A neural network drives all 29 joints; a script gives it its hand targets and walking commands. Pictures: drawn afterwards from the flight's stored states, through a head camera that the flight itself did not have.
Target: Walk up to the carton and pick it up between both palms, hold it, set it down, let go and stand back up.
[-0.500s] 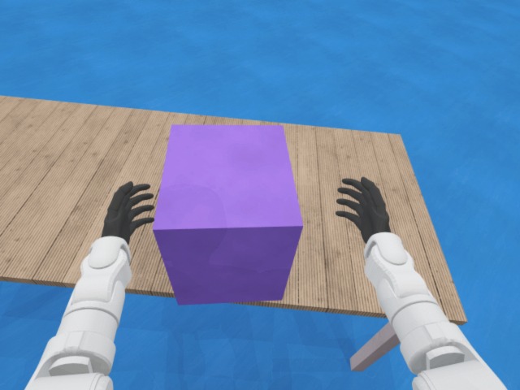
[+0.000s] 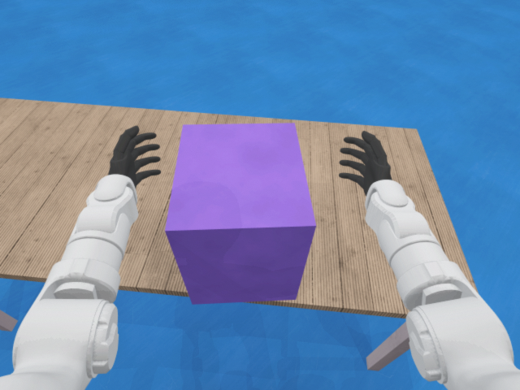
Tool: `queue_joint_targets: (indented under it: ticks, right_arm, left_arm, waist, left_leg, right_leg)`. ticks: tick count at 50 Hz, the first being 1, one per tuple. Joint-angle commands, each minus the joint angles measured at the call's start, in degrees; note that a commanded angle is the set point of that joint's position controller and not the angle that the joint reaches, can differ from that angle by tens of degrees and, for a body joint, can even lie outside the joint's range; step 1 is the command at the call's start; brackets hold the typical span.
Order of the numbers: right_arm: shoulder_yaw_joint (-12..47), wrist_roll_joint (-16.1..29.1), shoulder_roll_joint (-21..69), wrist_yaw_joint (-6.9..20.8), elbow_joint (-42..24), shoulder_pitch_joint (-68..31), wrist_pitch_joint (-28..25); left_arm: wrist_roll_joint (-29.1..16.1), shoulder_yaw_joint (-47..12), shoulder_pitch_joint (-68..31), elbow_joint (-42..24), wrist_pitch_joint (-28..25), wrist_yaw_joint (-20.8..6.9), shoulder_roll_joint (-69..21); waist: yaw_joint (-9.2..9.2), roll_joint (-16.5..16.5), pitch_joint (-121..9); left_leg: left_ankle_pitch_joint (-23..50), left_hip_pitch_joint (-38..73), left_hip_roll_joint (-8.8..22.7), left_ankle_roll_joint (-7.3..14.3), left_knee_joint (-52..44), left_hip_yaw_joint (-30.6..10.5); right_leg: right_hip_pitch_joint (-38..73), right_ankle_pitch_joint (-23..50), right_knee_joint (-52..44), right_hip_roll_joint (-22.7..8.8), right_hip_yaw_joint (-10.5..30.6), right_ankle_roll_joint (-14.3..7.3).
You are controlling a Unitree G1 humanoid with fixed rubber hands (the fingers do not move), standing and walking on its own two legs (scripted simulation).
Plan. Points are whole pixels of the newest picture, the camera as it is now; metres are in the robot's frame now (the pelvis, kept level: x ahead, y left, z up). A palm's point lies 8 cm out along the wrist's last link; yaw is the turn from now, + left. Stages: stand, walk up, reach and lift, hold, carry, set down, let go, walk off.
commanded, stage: reach and lift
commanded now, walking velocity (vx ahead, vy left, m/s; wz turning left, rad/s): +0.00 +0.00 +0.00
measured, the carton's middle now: (242, 216) +0.45 +0.08 -0.03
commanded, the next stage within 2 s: none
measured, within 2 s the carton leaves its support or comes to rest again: neither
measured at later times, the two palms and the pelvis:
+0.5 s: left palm (135, 182) +0.41 +0.25 +0.09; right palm (369, 189) +0.44 -0.13 +0.09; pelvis -0.01 +0.00 +0.00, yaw +0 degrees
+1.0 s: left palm (155, 210) +0.41 +0.24 +0.01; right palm (353, 208) +0.45 -0.12 +0.02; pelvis -0.02 +0.00 -0.04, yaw +0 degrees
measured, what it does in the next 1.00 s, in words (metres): stands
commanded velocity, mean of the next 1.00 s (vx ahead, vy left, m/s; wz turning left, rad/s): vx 0.00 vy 0.00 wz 0.00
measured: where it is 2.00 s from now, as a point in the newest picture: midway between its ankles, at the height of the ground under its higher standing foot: outside the picture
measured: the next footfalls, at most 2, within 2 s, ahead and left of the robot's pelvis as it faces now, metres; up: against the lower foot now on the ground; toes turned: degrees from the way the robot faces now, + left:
none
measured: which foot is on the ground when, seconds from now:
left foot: down 0.00-1.00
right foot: down 0.00-1.00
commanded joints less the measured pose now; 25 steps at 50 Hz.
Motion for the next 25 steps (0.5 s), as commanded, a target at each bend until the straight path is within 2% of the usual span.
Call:
queue_joint_targets:
  ticks: [1, 2, 3, 4, 6, 8, 10, 11, 13, 14, 15, 17, 18, 19, 21, 22, 23, 24, 25]
  right_arm:
    - [-2.0, 1.1, -9.5, 0.7, -8.2, -33.9, -1.3]
    - [-2.4, 0.9, -10.1, 1.0, -6.4, -35.1, -1.2]
    - [-2.1, 1.4, -10.1, 1.0, -6.4, -36.5, -1.1]
    - [-1.3, 2.7, -9.6, 1.3, -5.7, -36.5, -0.9]
    - [-1.8, 2.4, -10.8, 1.6, -2.1, -36.9, -0.3]
    - [-0.6, 3.2, -10.2, 1.5, -1.7, -37.8, -0.4]
    - [-1.0, 2.1, -10.6, 1.2, -1.7, -37.4, -0.8]
    - [-0.9, 3.1, -10.4, 1.1, -3.7, -38.6, -1.5]
    - [-1.0, 2.0, -10.3, 0.8, -1.0, -37.1, -2.2]
    - [-1.5, 1.5, -10.4, 0.7, 0.2, -36.7, -2.3]
    - [-1.0, 1.3, -9.6, 0.7, -0.2, -36.2, -2.5]
    - [-2.1, 0.2, -9.0, 0.7, 4.0, -35.8, -2.8]
    - [-1.9, 0.2, -8.3, 1.2, 2.9, -35.8, -3.7]
    - [-1.6, 0.3, -8.1, 1.4, 2.0, -35.8, -4.7]
    - [-1.6, -1.0, -6.7, 1.7, 4.9, -33.4, -6.2]
    - [-2.3, -1.7, -6.7, 1.7, 3.4, -34.1, -7.4]
    - [-2.1, -1.9, -7.4, 1.9, 2.3, -35.6, -8.6]
    - [-3.4, -2.1, -7.6, 2.0, 2.7, -36.6, -9.9]
    - [-3.0, -2.3, -7.0, 2.3, 2.5, -36.8, -10.9]
  left_arm:
    - [-0.5, 0.2, -31.4, -8.2, -2.5, 1.1, 8.6]
    - [-0.4, -0.5, -33.1, -8.6, -2.6, 1.3, 9.0]
    - [-0.2, 0.2, -33.3, -7.5, -2.6, 1.6, 8.6]
    - [0.2, -0.2, -33.8, -8.9, -2.5, 1.8, 8.8]
    - [0.3, 0.3, -34.3, -4.0, -2.0, 1.6, 8.6]
    - [0.7, 1.0, -34.7, -3.2, -2.6, 1.8, 9.6]
    - [1.5, 2.6, -36.3, -3.0, -3.3, 1.8, 10.4]
    - [1.5, 2.4, -36.5, -4.8, -3.8, 2.1, 9.8]
    - [1.6, 2.7, -34.9, -1.6, -4.6, 1.7, 10.7]
    - [2.5, 3.3, -35.6, 0.0, -5.1, 1.4, 11.0]
    - [2.4, 2.8, -35.6, 0.8, -5.6, 1.2, 11.1]
    - [2.5, 1.2, -35.6, 4.3, -6.9, 0.5, 9.8]
    - [2.5, 1.2, -34.6, 4.0, -8.2, 0.7, 8.9]
    - [1.8, 0.5, -36.5, 3.8, -9.7, 0.7, 9.1]
    - [1.7, 0.4, -34.0, 8.2, -12.1, 0.2, 7.8]
    - [1.4, -0.2, -35.5, 8.7, -14.1, 0.0, 8.2]
    - [1.1, 0.3, -36.6, 9.0, -15.5, 0.0, 8.6]
    - [0.6, -0.3, -37.4, 11.8, -17.3, 0.1, 9.0]
    - [-0.1, -1.6, -37.9, 11.4, -19.0, 0.2, 8.1]
  waist:
    - [-0.52, 1.7, -32.7]
    - [-0.55, 2.7, -32.8]
    - [0.83, 1.9, -33.3]
    - [1.21, 2.9, -34.1]
    - [0.22, 2.2, -31.9]
    - [1.85, 0.9, -32.7]
    - [1.67, 0.7, -34.8]
    - [1.95, 1.7, -38.3]
    - [0.89, 1.0, -36.7]
    - [1.98, 1.5, -35.6]
    - [1.12, 0.0, -33.6]
    - [0.15, 1.4, -31.3]
    - [0.50, 0.7, -33.5]
    - [1.00, 1.7, -35.9]
    - [0.17, 1.4, -33.9]
    - [-0.23, 0.6, -34.9]
    - [0.33, 0.5, -37.1]
    - [0.55, 1.4, -38.5]
    - [0.60, 1.5, -38.5]
  left_leg:
    - [31.3, 24.3, 1.5, -4.8, 4.3, -2.1]
    - [32.9, 25.2, 1.5, -5.2, 4.9, -2.3]
    - [32.0, 24.8, 1.6, -4.7, 4.7, -2.2]
    - [34.1, 26.4, 1.8, -4.8, 4.5, -2.8]
    - [33.5, 24.5, 1.4, -5.1, 5.2, -2.6]
    - [34.4, 22.7, 1.4, -4.4, 5.1, -2.3]
    - [35.1, 22.6, 0.9, -4.6, 5.0, -1.8]
    - [37.5, 23.2, 0.8, -4.8, 5.7, -2.1]
    - [36.8, 21.1, 0.9, -4.9, 5.9, -1.3]
    - [35.2, 19.9, 0.8, -4.5, 5.0, -1.1]
    - [33.0, 18.6, 0.6, -4.1, 4.5, -0.7]
    - [30.9, 17.7, 1.0, -4.6, 4.5, -0.9]
    - [32.0, 18.2, 1.4, -4.4, 5.2, -1.3]
    - [32.4, 19.0, 1.2, -4.6, 5.3, -1.2]
    - [32.0, 17.6, 1.2, -4.5, 5.6, -0.5]
    - [31.8, 16.8, 1.2, -4.4, 5.8, -0.6]
    - [33.1, 17.0, 1.6, -4.4, 6.1, -1.1]
    - [31.2, 15.3, 1.6, -4.8, 6.7, -0.7]
    - [29.5, 14.8, 1.8, -5.0, 7.2, -0.2]
  right_leg:
    - [2.5, 20.4, 0.0, -1.9, 1.3, 2.9]
    - [1.4, 20.0, 0.3, -1.5, 0.9, 3.2]
    - [1.2, 19.6, 0.1, -1.9, 1.5, 3.1]
    - [1.3, 20.7, 0.0, -1.5, 1.3, 2.9]
    - [1.0, 20.9, 0.5, -1.7, 1.3, 3.3]
    - [3.1, 25.0, 1.1, -2.1, 1.6, 3.6]
    - [3.7, 29.1, 1.7, -2.1, 1.6, 4.6]
    - [5.3, 32.0, 2.6, -1.7, 1.1, 4.7]
    - [5.6, 32.1, 2.9, -2.1, 1.4, 4.8]
    - [6.1, 31.2, 2.5, -2.4, 1.6, 4.9]
    - [6.9, 30.5, 2.5, -2.5, 1.6, 5.0]
    - [4.3, 27.0, 2.4, -2.5, 1.6, 4.6]
    - [3.7, 26.8, 2.8, -2.5, 1.2, 4.1]
    - [2.3, 25.8, 2.7, -2.6, 1.4, 4.1]
    - [0.1, 24.5, 2.9, -2.9, 0.9, 4.0]
    - [0.4, 24.3, 2.9, -2.8, 0.9, 3.9]
    - [-0.3, 24.4, 4.1, -2.7, 0.7, 4.0]
    - [-1.8, 21.9, 4.4, -2.8, 0.8, 3.7]
    - [-2.8, 19.9, 4.6, -3.0, 0.5, 3.5]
